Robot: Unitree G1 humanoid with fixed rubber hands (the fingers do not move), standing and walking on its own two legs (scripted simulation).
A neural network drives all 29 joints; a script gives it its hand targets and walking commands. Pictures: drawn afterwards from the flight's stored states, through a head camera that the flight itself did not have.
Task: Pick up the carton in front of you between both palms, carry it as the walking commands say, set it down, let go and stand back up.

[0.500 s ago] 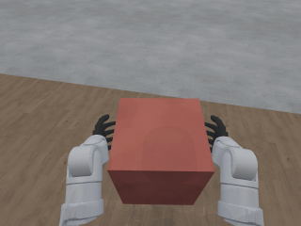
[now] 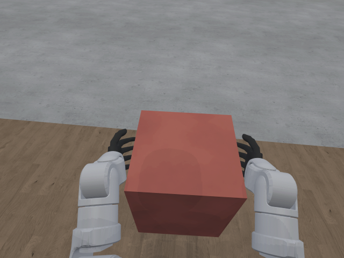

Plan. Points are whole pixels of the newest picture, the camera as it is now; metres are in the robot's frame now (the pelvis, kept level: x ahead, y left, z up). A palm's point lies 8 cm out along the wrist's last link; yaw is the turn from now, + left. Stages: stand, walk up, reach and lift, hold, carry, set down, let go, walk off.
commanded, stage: carry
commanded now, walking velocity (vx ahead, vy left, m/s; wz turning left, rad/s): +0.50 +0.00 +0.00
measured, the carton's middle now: (182, 177) +0.33 -0.01 +0.02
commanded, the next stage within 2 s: none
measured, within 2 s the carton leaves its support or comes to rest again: neither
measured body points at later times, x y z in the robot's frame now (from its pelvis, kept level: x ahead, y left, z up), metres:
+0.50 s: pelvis +0.31 -0.04 -0.05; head +0.33 -0.05 +0.40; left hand +0.64 +0.13 +0.04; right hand +0.66 -0.17 +0.04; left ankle +0.24 +0.08 -0.68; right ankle +0.35 -0.08 -0.77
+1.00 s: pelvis +0.62 +0.01 -0.08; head +0.63 +0.02 +0.37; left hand +0.97 +0.15 +0.00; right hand +0.96 -0.15 +0.00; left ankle +0.66 +0.05 -0.81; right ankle +0.52 -0.11 -0.71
